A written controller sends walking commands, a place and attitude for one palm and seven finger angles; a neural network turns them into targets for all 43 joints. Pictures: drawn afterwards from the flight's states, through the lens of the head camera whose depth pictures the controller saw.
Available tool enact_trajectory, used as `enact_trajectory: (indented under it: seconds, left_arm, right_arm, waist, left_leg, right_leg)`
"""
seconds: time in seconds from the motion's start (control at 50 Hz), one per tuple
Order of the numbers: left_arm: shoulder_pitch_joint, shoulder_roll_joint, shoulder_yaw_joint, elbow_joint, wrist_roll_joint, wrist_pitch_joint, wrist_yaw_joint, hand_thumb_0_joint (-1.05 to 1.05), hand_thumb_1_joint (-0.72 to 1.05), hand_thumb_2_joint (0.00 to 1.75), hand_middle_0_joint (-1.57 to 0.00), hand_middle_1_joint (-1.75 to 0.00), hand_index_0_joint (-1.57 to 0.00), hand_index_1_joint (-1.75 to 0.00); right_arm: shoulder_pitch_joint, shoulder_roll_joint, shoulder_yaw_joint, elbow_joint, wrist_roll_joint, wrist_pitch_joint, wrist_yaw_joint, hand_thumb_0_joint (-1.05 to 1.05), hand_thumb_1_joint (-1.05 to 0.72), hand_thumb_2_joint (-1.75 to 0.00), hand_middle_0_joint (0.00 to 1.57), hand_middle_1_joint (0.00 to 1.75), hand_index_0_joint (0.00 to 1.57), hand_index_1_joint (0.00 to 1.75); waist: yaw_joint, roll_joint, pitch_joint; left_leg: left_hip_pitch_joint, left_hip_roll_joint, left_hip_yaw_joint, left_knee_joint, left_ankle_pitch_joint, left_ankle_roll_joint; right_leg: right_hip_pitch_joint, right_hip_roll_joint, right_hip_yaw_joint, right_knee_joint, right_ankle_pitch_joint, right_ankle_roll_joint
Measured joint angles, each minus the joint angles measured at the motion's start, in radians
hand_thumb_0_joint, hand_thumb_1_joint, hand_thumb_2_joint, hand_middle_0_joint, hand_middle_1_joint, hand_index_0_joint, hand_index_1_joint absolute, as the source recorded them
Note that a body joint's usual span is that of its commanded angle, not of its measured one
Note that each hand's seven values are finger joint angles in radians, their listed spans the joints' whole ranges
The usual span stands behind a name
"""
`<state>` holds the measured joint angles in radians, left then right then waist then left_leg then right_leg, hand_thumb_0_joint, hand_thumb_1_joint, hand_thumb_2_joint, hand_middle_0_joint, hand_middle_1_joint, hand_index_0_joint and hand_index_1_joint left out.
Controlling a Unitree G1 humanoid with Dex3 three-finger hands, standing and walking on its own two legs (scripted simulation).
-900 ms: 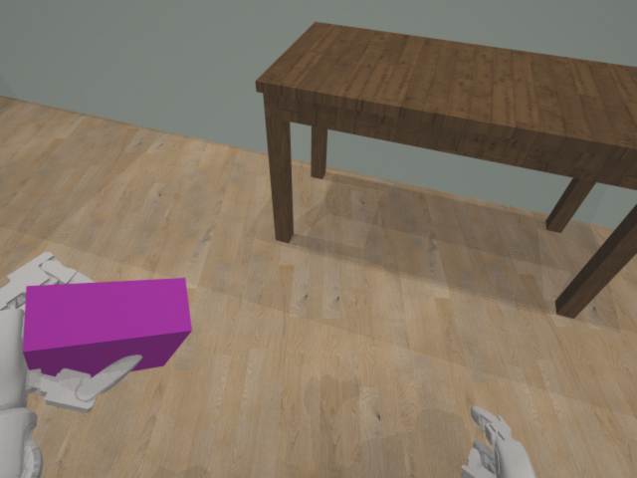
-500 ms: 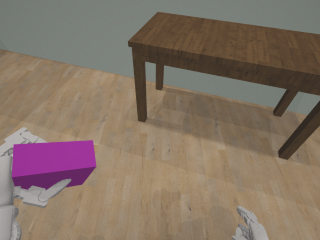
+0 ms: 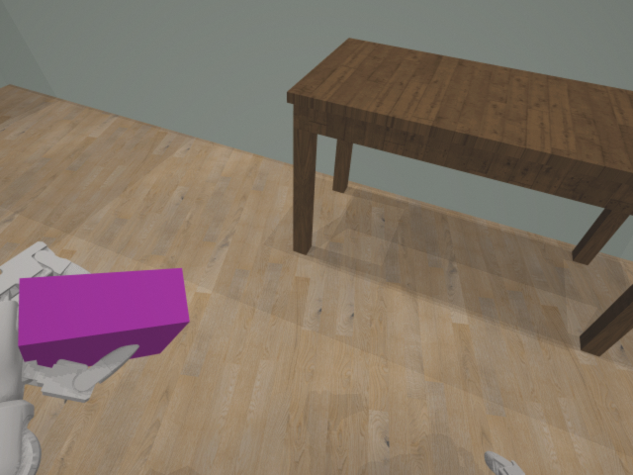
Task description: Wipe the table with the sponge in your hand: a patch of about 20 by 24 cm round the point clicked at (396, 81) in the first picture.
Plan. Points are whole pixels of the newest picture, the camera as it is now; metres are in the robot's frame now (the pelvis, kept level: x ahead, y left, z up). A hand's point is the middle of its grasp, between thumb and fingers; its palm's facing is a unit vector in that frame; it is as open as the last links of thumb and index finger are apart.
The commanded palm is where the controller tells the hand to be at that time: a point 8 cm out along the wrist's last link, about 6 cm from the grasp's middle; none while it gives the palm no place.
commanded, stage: walk to a spot facing it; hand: left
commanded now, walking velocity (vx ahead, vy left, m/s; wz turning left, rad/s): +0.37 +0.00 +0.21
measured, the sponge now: (127, 320) +0.23 +0.20 +0.15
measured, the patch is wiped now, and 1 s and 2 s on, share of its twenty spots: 0.00 0.00 0.00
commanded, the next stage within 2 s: turn to face it in 1.30 s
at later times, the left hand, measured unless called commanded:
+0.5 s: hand (142, 244) +0.31 +0.21 +0.17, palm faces +0.46 -0.76 -0.45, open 9.3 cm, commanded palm +0.25 +0.25 +0.20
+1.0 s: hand (149, 165) +0.42 +0.23 +0.20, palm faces +0.55 -0.70 -0.46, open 9.2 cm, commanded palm +0.36 +0.27 +0.20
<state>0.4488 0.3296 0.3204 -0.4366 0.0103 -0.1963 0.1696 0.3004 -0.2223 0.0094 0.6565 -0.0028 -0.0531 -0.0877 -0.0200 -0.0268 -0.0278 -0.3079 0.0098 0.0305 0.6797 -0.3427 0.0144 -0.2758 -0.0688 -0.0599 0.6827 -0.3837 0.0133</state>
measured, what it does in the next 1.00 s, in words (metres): walks ahead: right foot, then left foot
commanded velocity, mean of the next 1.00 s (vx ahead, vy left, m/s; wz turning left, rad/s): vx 0.36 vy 0.00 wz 0.27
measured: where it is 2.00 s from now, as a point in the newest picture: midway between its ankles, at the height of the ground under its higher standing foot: (323, 431)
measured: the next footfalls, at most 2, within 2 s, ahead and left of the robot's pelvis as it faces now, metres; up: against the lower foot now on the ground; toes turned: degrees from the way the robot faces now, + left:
right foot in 0.32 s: +0.20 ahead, -0.13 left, +0.00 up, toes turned -7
left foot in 0.74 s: +0.29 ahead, +0.13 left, +0.00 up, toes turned +20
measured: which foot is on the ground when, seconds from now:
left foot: down 0.00-0.34, up 0.36-0.72, down 0.74-1.00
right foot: down 0.00-0.02, up 0.04-0.30, down 0.32-0.74, up 0.76-1.00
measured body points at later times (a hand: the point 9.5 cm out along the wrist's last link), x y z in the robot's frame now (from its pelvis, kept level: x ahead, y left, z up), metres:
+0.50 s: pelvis +0.12 -0.04 +0.01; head +0.14 -0.05 +0.46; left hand +0.28 +0.25 +0.19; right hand +0.30 -0.27 -0.09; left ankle +0.09 +0.08 -0.63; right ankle +0.16 -0.12 -0.72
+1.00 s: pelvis +0.26 -0.04 +0.01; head +0.29 -0.04 +0.46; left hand +0.38 +0.27 +0.22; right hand +0.46 -0.18 -0.09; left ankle +0.25 +0.11 -0.72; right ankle +0.33 -0.16 -0.70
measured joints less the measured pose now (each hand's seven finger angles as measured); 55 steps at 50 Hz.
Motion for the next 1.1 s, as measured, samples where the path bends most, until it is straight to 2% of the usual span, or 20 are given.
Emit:
enact_trajectory:
  seconds: [0.04, 0.1, 0.14, 0.22, 0.3, 0.34, 0.38, 0.44, 0.48, 0.52, 0.58, 0.68, 0.74, 0.76, 0.8, 0.86, 0.94, 1.02, 1.06, 1.1]
  left_arm:
    - [0.006, 0.0, 0.014, -0.005, -0.005, -0.004, 0.002, 0.0, -0.42, 0.99, -0.84, -1.35, -0.84, -1.35]
    - [0.013, 0.01, 0.034, 0.002, -0.001, -0.007, 0.003, -0.01, -0.42, 0.99, -0.84, -1.35, -0.84, -1.35]
    - [0.013, 0.023, 0.037, -0.009, -0.003, -0.005, -0.002, -0.01, -0.42, 0.99, -0.84, -1.35, -0.84, -1.35]
    - [0.049, 0.031, 0.035, -0.057, -0.011, -0.012, -0.014, -0.01, -0.42, 0.99, -0.84, -1.35, -0.84, -1.35]
    - [0.07, 0.049, 0.04, -0.063, -0.015, -0.015, -0.028, 0.0, -0.42, 0.99, -0.84, -1.35, -0.84, -1.35]
    - [0.05, 0.071, 0.045, -0.053, -0.012, -0.009, -0.034, 0.0, -0.42, 0.99, -0.84, -1.35, -0.84, -1.35]
    - [-0.001, 0.058, 0.033, -0.024, -0.008, -0.006, -0.04, 0.0, -0.42, 0.99, -0.84, -1.35, -0.84, -1.35]
    - [-0.016, 0.019, 0.025, 0.003, -0.01, -0.007, -0.044, 0.0, -0.42, 0.99, -0.84, -1.35, -0.84, -1.35]
    - [0.006, 0.006, 0.024, -0.007, -0.007, -0.009, -0.043, 0.0, -0.42, 0.99, -0.84, -1.35, -0.84, -1.35]
    - [0.03, 0.006, 0.023, -0.035, -0.006, -0.008, -0.039, 0.0, -0.42, 0.99, -0.84, -1.35, -0.84, -1.35]
    - [0.055, 0.024, 0.026, -0.091, -0.009, -0.009, -0.026, 0.0, -0.42, 1.0, -0.84, -1.35, -0.84, -1.35]
    - [0.063, 0.038, 0.036, -0.148, -0.015, -0.008, 0.006, 0.0, -0.42, 1.0, -0.84, -1.35, -0.84, -1.35]
    - [0.041, 0.032, 0.043, -0.153, -0.019, -0.005, 0.023, 0.0, -0.42, 1.0, -0.84, -1.35, -0.84, -1.35]
    - [0.015, 0.035, 0.048, -0.14, -0.02, -0.008, 0.028, 0.0, -0.42, 1.0, -0.84, -1.35, -0.84, -1.35]
    - [-0.047, 0.047, 0.052, -0.081, -0.016, -0.01, 0.022, 0.0, -0.42, 1.0, -0.84, -1.35, -0.84, -1.35]
    - [-0.073, 0.057, 0.057, -0.048, -0.014, 0.01, 0.005, 0.0, -0.42, 1.0, -0.84, -1.36, -0.84, -1.35]
    - [0.01, 0.044, 0.052, -0.12, -0.023, -0.005, -0.007, -0.01, -0.42, 1.0, -0.84, -1.36, -0.84, -1.35]
    - [0.061, 0.054, 0.054, -0.133, -0.024, -0.029, -0.014, 0.0, -0.42, 1.0, -0.84, -1.36, -0.84, -1.35]
    - [0.045, 0.062, 0.06, -0.111, -0.018, -0.026, -0.014, 0.0, -0.42, 1.0, -0.84, -1.36, -0.84, -1.35]
    - [-0.004, 0.038, 0.04, -0.064, -0.013, -0.013, -0.016, 0.0, -0.42, 1.0, -0.84, -1.36, -0.84, -1.35]
  right_arm:
    - [-0.007, 0.004, 0.003, 0.001, 0.001, 0.001, -0.001, 0.01, -0.91, -0.9, 0.21, 0.3, 0.2, 0.3]
    - [-0.028, 0.033, -0.001, 0.0, -0.008, -0.018, 0.007, 0.02, -0.91, -0.9, 0.2, 0.3, 0.2, 0.3]
    - [-0.035, 0.055, 0.004, -0.001, -0.007, -0.031, 0.019, 0.01, -0.91, -0.9, 0.2, 0.3, 0.2, 0.3]
    - [-0.04, 0.08, 0.021, -0.018, -0.004, -0.044, 0.038, 0.01, -0.9, -0.9, 0.21, 0.3, 0.2, 0.3]
    - [-0.042, 0.081, 0.027, -0.034, -0.005, -0.042, 0.033, 0.01, -0.9, -0.9, 0.21, 0.3, 0.2, 0.3]
    - [-0.045, 0.073, 0.023, -0.039, 0.0, -0.031, 0.027, 0.01, -0.9, -0.9, 0.21, 0.3, 0.21, 0.3]
    - [-0.076, 0.049, 0.009, -0.015, 0.002, -0.01, 0.024, 0.01, -0.9, -0.9, 0.21, 0.3, 0.21, 0.3]
    - [-0.109, 0.012, -0.009, 0.006, 0.002, 0.022, 0.028, 0.01, -0.9, -0.9, 0.21, 0.3, 0.2, 0.3]
    - [-0.116, -0.007, -0.018, -0.003, 0.001, 0.036, 0.027, 0.01, -0.91, -0.9, 0.21, 0.3, 0.2, 0.3]
    - [-0.115, -0.019, -0.027, -0.018, 0.001, 0.04, 0.023, 0.01, -0.91, -0.9, 0.21, 0.3, 0.2, 0.3]
    - [-0.101, -0.028, -0.036, -0.047, -0.003, 0.034, 0.017, 0.01, -0.91, -0.9, 0.2, 0.3, 0.2, 0.3]
    - [-0.077, -0.032, -0.046, -0.085, -0.002, 0.021, 0.005, 0.01, -0.91, -0.9, 0.2, 0.3, 0.2, 0.3]
    - [-0.073, -0.033, -0.042, -0.111, 0.002, 0.011, -0.003, 0.01, -0.91, -0.9, 0.2, 0.3, 0.2, 0.3]
    - [-0.089, -0.02, -0.043, -0.11, 0.004, 0.005, -0.005, 0.01, -0.91, -0.9, 0.2, 0.3, 0.2, 0.3]
    - [-0.123, 0.02, -0.034, -0.094, 0.008, 0.0, 0.003, 0.01, -0.91, -0.9, 0.2, 0.3, 0.2, 0.3]
    - [-0.143, 0.077, -0.005, -0.079, 0.011, -0.008, 0.025, 0.01, -0.91, -0.9, 0.2, 0.3, 0.2, 0.3]
    - [-0.115, 0.122, 0.029, -0.076, 0.008, -0.034, 0.044, 0.01, -0.91, -0.9, 0.21, 0.3, 0.2, 0.3]
    - [-0.065, 0.124, 0.04, -0.064, 0.007, -0.04, 0.037, 0.01, -0.9, -0.9, 0.21, 0.3, 0.21, 0.3]
    - [-0.049, 0.11, 0.038, -0.055, 0.01, -0.031, 0.029, 0.01, -0.9, -0.9, 0.21, 0.3, 0.21, 0.3]
    - [-0.061, 0.072, 0.025, -0.013, 0.01, -0.015, 0.026, 0.01, -0.9, -0.9, 0.21, 0.3, 0.21, 0.3]
  waist:
    - [0.007, -0.022, 0.007]
    - [-0.008, -0.003, 0.014]
    - [-0.012, 0.011, 0.024]
    - [-0.008, 0.038, 0.038]
    - [-0.002, 0.068, 0.053]
    - [-0.003, 0.073, 0.059]
    - [0.003, 0.083, 0.078]
    - [0.012, 0.07, 0.09]
    - [0.011, 0.058, 0.092]
    - [0.011, 0.037, 0.095]
    - [0.018, -0.002, 0.099]
    - [0.041, -0.038, 0.094]
    - [0.05, -0.03, 0.079]
    - [0.045, -0.035, 0.088]
    - [0.031, -0.044, 0.101]
    - [0.007, -0.031, 0.095]
    - [0.008, 0.007, 0.088]
    - [0.03, 0.057, 0.08]
    - [0.039, 0.068, 0.073]
    - [0.042, 0.082, 0.083]
  left_leg:
    - [0.024, -0.02, 0.021, -0.012, -0.007, -0.002]
    - [0.043, -0.011, 0.01, -0.037, -0.025, 0.009]
    - [0.065, 0.004, -0.007, -0.079, -0.011, 0.004]
    - [0.121, 0.033, -0.02, -0.157, 0.002, -0.013]
    - [0.156, 0.053, -0.037, -0.137, -0.043, -0.039]
    - [0.121, 0.055, -0.046, -0.015, -0.103, -0.03]
    - [0.021, 0.045, -0.05, 0.247, -0.139, -0.009]
    - [-0.127, 0.029, -0.022, 0.531, -0.102, -0.016]
    - [-0.204, 0.044, 0.004, 0.581, -0.055, -0.027]
    - [-0.246, 0.066, 0.028, 0.517, -0.017, -0.032]
    - [-0.241, 0.091, 0.071, 0.294, 0.019, -0.028]
    - [-0.136, 0.081, 0.133, -0.01, 0.055, -0.018]
    - [-0.039, 0.062, 0.154, -0.147, 0.146, 0.008]
    - [-0.045, 0.059, 0.153, -0.114, 0.185, 0.014]
    - [-0.05, 0.055, 0.143, -0.056, 0.141, 0.01]
    - [-0.041, 0.062, 0.114, -0.065, 0.105, 0.0]
    - [-0.007, 0.088, 0.087, -0.122, 0.112, -0.025]
    - [0.01, 0.112, 0.047, -0.102, 0.071, -0.049]
    - [-0.021, 0.113, 0.029, 0.0, -0.02, -0.032]
    - [-0.096, 0.088, 0.002, 0.231, -0.118, -0.022]
  right_leg:
    - [-0.01, -0.02, 0.017, 0.058, -0.034, 0.0]
    - [-0.093, 0.017, 0.023, 0.274, -0.132, -0.002]
    - [-0.14, 0.034, 0.01, 0.321, -0.144, 0.001]
    - [-0.189, 0.03, -0.039, 0.213, -0.049, 0.008]
    - [-0.133, 0.035, -0.094, -0.017, 0.051, 0.008]
    - [-0.085, 0.034, -0.119, -0.104, 0.153, -0.024]
    - [-0.09, 0.023, -0.143, -0.032, 0.147, -0.067]
    - [-0.057, 0.008, -0.153, -0.025, 0.088, -0.078]
    - [-0.025, 0.002, -0.163, -0.064, 0.092, -0.07]
    - [0.006, -0.006, -0.174, -0.109, 0.098, -0.07]
    - [0.046, -0.025, -0.188, -0.153, 0.096, -0.065]
    - [0.097, -0.055, -0.199, -0.14, 0.039, -0.037]
    - [0.082, -0.07, -0.184, -0.015, -0.045, -0.014]
    - [0.049, -0.072, -0.146, 0.092, -0.085, -0.008]
    - [-0.039, -0.046, -0.057, 0.318, -0.142, -0.003]
    - [-0.157, -0.026, -0.014, 0.455, -0.13, 0.009]
    - [-0.198, -0.044, -0.039, 0.275, -0.047, 0.021]
    - [-0.103, -0.031, -0.092, 0.004, 0.015, 0.034]
    - [-0.065, -0.028, -0.104, -0.066, 0.095, 0.011]
    - [-0.059, -0.044, -0.129, -0.008, 0.084, -0.018]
